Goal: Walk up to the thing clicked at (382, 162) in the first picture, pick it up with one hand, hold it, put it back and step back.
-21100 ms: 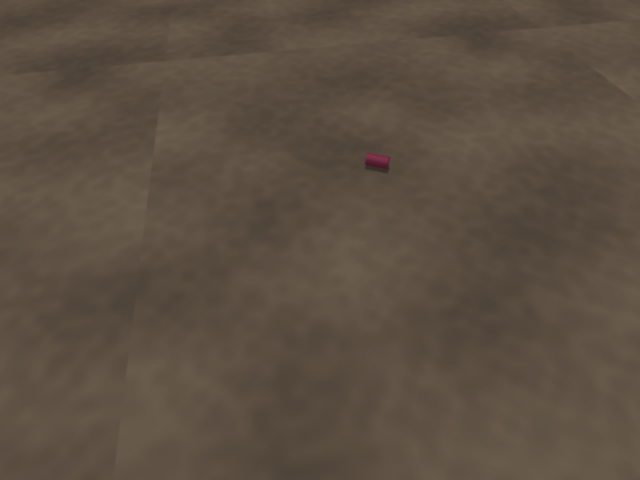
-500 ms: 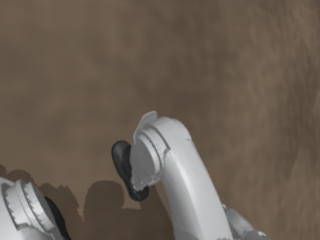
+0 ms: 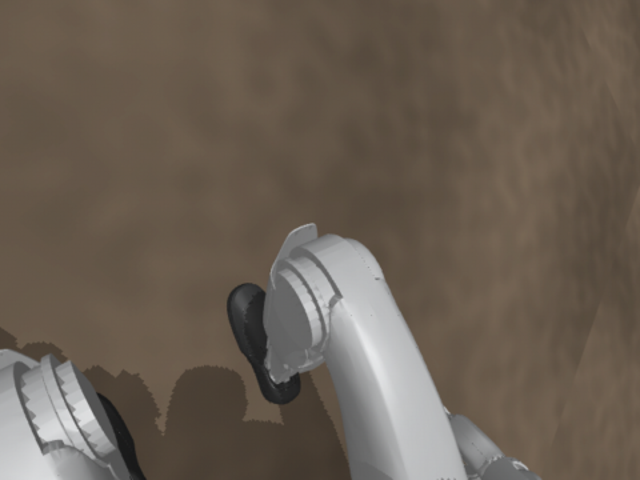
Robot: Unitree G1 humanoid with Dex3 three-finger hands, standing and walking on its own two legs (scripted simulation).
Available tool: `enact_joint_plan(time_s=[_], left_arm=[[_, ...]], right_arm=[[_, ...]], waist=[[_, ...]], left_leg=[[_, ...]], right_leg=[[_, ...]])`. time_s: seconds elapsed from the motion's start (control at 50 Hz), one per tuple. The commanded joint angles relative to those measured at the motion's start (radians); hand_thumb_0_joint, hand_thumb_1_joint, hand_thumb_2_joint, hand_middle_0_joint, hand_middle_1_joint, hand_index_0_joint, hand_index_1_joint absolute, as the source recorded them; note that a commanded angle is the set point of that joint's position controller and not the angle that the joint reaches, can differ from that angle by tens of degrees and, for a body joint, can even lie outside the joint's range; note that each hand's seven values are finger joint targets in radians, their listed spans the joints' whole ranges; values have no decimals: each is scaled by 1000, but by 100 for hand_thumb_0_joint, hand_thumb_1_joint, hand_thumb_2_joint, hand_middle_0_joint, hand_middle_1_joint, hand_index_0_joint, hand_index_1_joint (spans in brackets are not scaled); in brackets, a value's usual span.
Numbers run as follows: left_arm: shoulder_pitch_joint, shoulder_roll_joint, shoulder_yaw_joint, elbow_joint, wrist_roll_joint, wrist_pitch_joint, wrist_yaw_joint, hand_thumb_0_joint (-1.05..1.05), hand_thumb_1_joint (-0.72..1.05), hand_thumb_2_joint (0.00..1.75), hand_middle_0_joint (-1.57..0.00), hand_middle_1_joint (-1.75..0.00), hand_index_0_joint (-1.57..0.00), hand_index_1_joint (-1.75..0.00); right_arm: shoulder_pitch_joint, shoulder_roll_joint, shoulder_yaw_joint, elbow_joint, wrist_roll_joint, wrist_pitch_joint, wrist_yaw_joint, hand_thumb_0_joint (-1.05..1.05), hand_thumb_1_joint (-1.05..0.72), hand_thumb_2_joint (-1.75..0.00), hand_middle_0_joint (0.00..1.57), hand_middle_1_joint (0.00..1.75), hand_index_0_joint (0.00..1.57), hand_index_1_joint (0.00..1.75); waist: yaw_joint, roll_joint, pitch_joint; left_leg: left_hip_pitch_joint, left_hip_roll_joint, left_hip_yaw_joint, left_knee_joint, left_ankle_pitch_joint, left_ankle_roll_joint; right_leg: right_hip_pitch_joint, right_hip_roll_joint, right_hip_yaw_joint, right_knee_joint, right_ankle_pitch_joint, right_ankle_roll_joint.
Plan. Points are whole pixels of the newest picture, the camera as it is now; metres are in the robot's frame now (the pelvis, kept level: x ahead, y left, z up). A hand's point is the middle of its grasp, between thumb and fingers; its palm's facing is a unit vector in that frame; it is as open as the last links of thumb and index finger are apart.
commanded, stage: close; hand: left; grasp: from above
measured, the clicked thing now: out of the picture +0.53 +0.32 -0.29
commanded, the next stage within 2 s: settle in 0.16 s
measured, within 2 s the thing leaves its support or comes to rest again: neither
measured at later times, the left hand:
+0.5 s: hand out of the picture +0.51 +0.32 -0.23, palm faces -0.46 -0.09 -0.89, open 7.8 cm
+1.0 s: hand out of the picture +0.50 +0.33 -0.14, palm faces -0.46 -0.05 -0.89, open 5.8 cm
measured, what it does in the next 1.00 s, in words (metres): stands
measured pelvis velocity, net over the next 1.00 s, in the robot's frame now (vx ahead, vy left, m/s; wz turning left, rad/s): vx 0.00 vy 0.00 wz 0.06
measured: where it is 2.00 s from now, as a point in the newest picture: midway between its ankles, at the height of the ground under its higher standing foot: (202, 419)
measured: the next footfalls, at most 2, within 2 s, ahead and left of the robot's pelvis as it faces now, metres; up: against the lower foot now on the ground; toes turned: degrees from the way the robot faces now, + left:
none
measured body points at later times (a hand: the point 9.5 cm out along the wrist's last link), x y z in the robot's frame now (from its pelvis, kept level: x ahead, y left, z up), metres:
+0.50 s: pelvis +0.00 +0.00 +0.00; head +0.30 +0.12 +0.31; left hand +0.53 +0.32 -0.18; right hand +0.04 -0.26 -0.05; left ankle +0.06 +0.11 -0.28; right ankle +0.14 -0.13 -0.28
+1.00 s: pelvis +0.00 +0.00 +0.02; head +0.27 +0.12 +0.36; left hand +0.52 +0.33 -0.09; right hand +0.06 -0.28 -0.04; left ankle +0.06 +0.11 -0.28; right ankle +0.14 -0.13 -0.28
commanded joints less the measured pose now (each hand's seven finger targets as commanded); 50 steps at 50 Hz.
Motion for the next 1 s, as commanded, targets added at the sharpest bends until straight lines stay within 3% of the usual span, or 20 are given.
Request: enact_joint_plan(time_s=[0.0,0.08,0.18,0.22,0.24,0.34,0.38,0.42,0.48,0.5,0.52,0.58,0.66,0.7,0.78,0.8,0.88,0.98], left_arm=[[-187,182,-2,-62,-5,3,14,0,42,46,-72,-56,-77,-51],[-208,221,13,-71,-1,6,18,0,45,42,-74,-56,-79,-50],[-195,193,1,-66,-5,3,5,0,49,43,-78,-53,-84,-48],[-191,207,1,-70,-7,-1,3,0,51,44,-81,-52,-86,-47],[-221,235,9,-97,-4,-5,10,0,52,43,-83,-51,-87,-46],[-203,225,29,-102,-3,0,2,0,58,44,-92,-51,-97,-47],[-211,239,34,-133,-1,1,-3,0,59,44,-95,-49,-98,-45],[-243,264,47,-192,-2,5,0,0,58,45,-95,-48,-98,-45],[-239,238,46,-224,-3,11,-10,0,60,42,-96,-45,-99,-42],[-226,278,84,-248,0,11,-6,0,60,42,-97,-45,-100,-42],[-256,256,72,-285,2,11,-13,0,63,41,-97,-45,-101,-42],[-246,284,129,-342,-11,12,-30,0,60,34,-95,-40,-99,-36],[-219,202,108,-386,-35,17,-78,0,54,26,-88,-39,-93,-33],[-179,142,79,-358,-46,23,-119,0,56,24,-89,-41,-95,-34],[-197,58,10,-442,-80,26,-196,0,61,21,-88,-42,-97,-34],[-213,28,-11,-453,-90,26,-214,0,61,20,-88,-42,-97,-33],[-250,45,-4,-508,-112,18,-243,0,63,14,-87,-43,-98,-32],[-286,70,9,-515,-84,7,-238,0,68,11,-90,-39,-101,-27]], right_arm=[[210,-332,-91,29,-3,17,-14,0,-89,-90,20,30,20,30],[199,-338,-101,26,-3,25,-20,0,-89,-90,20,30,20,30],[194,-329,-80,13,-1,25,-20,0,-89,-90,20,30,20,30],[179,-330,-79,17,-2,28,-24,0,-90,-90,20,30,20,30],[186,-338,-87,16,0,31,-27,0,-90,-90,20,30,20,30],[204,-338,-92,13,-2,41,-26,0,-91,-90,20,30,20,30],[201,-330,-93,6,0,46,-26,0,-91,-90,20,30,20,30],[201,-346,-118,2,3,47,-31,0,-91,-90,20,30,20,30],[210,-336,-129,1,6,48,-29,0,-91,-90,20,30,20,30],[217,-345,-137,10,8,52,-30,0,-91,-90,20,30,20,30],[227,-340,-142,2,10,51,-28,0,-91,-90,20,30,20,30],[241,-344,-161,21,12,58,-26,0,-91,-90,20,30,20,30],[243,-324,-189,18,22,69,-20,0,-91,-90,20,30,20,30],[250,-316,-204,23,31,75,-17,0,-91,-90,20,30,20,30],[271,-299,-234,28,47,102,-17,0,-90,-90,20,30,20,30],[284,-298,-241,32,51,107,-16,0,-90,-90,20,30,20,30],[301,-298,-255,33,69,126,-25,0,-90,-90,20,30,20,30],[299,-280,-259,17,83,145,-31,0,-90,-90,20,30,20,30]], waist=[[-71,524,-624],[-50,544,-647],[-67,502,-620],[-58,498,-629],[-54,519,-646],[-52,565,-652],[-48,561,-681],[-27,586,-724],[-19,620,-749],[-5,636,-781],[-17,656,-788],[-6,666,-793],[1,635,-804],[4,606,-764],[16,577,-829],[4,557,-825],[21,523,-826],[50,556,-873]], left_leg=[[504,27,51,-268,298,-41],[508,29,51,-286,249,-41],[474,26,47,-273,253,-36],[477,26,48,-267,263,-37],[486,27,49,-271,254,-38],[541,30,31,-283,298,-53],[530,28,46,-280,290,-45],[522,21,67,-276,280,-41],[565,20,66,-288,299,-48],[594,22,58,-289,333,-54],[604,19,61,-287,344,-54],[613,17,62,-276,393,-59],[574,8,92,-287,346,-49],[565,7,85,-306,310,-48],[583,3,97,-334,291,-39],[576,-1,94,-342,282,-36],[582,-9,86,-366,285,-39],[615,-23,96,-379,343,-43]], right_leg=[[381,43,-93,-165,177,-90],[386,44,-90,-163,144,-94],[378,40,-89,-165,147,-91],[382,40,-87,-170,152,-91],[391,42,-85,-170,148,-93],[354,35,-91,-156,160,-99],[388,38,-84,-160,169,-97],[417,41,-77,-168,169,-102],[395,42,-82,-162,171,-106],[395,40,-84,-160,188,-106],[389,37,-79,-156,195,-110],[380,28,-71,-167,223,-116],[407,28,-59,-193,203,-119],[355,25,-59,-201,161,-118],[375,23,-54,-216,152,-110],[378,24,-54,-220,149,-109],[365,20,-49,-227,148,-114],[376,17,-35,-222,184,-120]])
